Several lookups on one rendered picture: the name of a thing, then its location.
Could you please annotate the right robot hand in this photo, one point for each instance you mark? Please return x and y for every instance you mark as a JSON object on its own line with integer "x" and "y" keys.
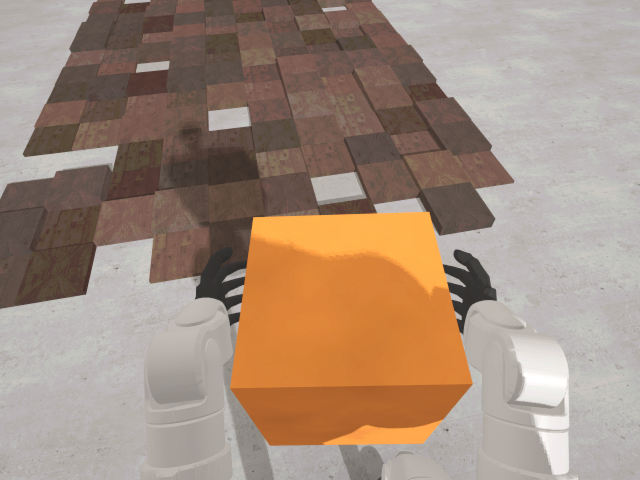
{"x": 477, "y": 282}

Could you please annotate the right robot forearm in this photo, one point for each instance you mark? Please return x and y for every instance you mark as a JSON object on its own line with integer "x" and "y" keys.
{"x": 525, "y": 396}

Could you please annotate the left robot hand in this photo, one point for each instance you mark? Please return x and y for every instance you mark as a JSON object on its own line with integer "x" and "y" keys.
{"x": 211, "y": 285}

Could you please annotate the right robot shin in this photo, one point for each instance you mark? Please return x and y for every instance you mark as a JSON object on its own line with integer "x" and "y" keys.
{"x": 404, "y": 452}

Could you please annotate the carton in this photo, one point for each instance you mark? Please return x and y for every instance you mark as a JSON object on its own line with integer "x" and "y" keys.
{"x": 347, "y": 332}

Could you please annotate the robot right thigh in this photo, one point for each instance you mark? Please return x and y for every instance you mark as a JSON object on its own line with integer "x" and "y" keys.
{"x": 412, "y": 467}

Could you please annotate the left robot forearm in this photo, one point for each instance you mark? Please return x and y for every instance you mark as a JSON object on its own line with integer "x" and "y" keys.
{"x": 184, "y": 396}

